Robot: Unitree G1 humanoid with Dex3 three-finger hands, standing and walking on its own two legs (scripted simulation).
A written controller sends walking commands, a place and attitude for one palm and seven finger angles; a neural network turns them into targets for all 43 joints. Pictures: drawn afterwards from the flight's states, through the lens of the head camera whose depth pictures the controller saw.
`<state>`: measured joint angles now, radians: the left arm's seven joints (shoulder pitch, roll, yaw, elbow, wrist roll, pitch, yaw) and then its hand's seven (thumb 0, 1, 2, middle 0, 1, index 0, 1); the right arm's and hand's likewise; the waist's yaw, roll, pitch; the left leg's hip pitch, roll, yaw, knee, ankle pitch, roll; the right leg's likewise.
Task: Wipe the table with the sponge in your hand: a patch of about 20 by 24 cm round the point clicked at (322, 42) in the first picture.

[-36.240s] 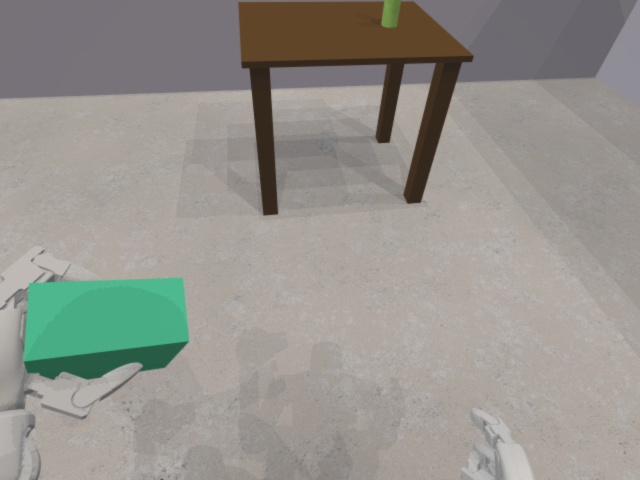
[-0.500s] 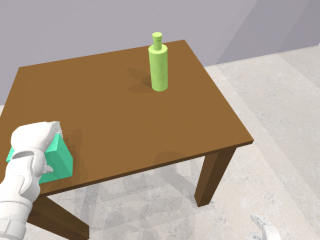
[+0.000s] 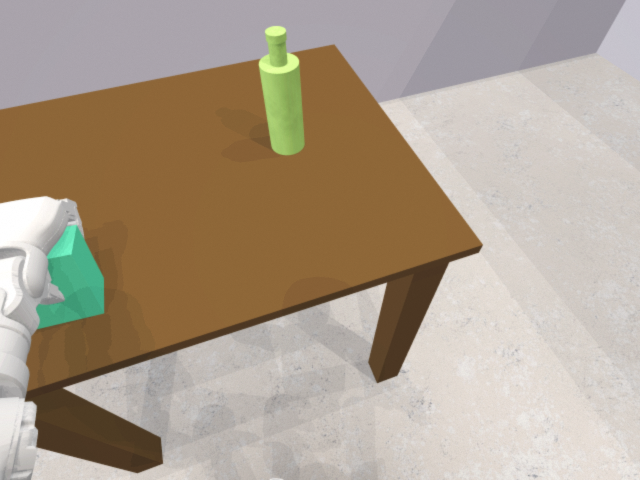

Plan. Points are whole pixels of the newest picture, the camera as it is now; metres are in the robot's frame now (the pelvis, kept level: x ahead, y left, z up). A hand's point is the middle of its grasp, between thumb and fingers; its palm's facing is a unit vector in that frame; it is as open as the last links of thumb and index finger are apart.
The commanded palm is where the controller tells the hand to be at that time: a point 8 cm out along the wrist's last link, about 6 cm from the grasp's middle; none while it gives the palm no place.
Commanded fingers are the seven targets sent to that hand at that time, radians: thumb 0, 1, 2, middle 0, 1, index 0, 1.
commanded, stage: wipe forward along the first lane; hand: left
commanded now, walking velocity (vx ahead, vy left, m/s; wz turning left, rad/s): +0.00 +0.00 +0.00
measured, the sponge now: (51, 289) +0.35 +0.39 +0.01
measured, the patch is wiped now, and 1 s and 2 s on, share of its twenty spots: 0.10 0.20 0.25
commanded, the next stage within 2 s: slide across to the middle lane in 0.90 s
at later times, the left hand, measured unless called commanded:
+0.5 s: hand (47, 227) +0.42 +0.39 +0.06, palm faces -0.16 +0.08 -0.98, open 10.2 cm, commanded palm +0.42 +0.38 +0.10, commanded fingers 0.00 0.10 1.30 -1.20 -1.60 -1.20 -1.60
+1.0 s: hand (48, 200) +0.47 +0.42 +0.06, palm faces -0.21 +0.04 -0.98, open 10.3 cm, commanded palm +0.48 +0.40 +0.10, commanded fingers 0.00 0.10 1.30 -1.20 -1.60 -1.20 -1.60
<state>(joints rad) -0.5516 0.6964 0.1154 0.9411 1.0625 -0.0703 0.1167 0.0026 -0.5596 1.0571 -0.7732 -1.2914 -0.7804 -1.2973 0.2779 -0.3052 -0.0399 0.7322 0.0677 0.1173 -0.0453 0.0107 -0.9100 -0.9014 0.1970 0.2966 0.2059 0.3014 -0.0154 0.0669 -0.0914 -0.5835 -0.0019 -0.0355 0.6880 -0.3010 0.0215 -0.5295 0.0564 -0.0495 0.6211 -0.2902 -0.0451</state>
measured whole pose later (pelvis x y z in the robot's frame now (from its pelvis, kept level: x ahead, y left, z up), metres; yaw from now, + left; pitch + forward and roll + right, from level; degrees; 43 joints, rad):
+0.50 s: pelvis -0.01 +0.01 -0.01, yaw -1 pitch +15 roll -3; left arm -0.81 0.77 0.07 1.16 1.11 -0.05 0.16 0.01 -0.57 1.07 -0.77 -1.30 -0.78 -1.30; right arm 0.32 -0.30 -0.01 0.72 0.07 0.11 -0.03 0.01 -0.91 -0.90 0.20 0.30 0.21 0.30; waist -0.07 0.06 -0.10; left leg -0.73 0.00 -0.03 0.78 -0.31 0.04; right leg -0.67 0.06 -0.05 0.69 -0.29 -0.03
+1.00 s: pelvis +0.02 +0.03 -0.01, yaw -2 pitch +19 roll -4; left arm -0.89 0.86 0.12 1.17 1.14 -0.07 0.05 0.01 -0.57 1.07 -0.76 -1.30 -0.77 -1.31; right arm 0.37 -0.29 -0.01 0.71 0.05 0.17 -0.03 0.01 -0.91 -0.90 0.20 0.30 0.21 0.30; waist -0.09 0.04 -0.11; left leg -0.78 0.00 -0.02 0.81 -0.37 0.06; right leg -0.70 0.06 -0.04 0.68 -0.32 -0.01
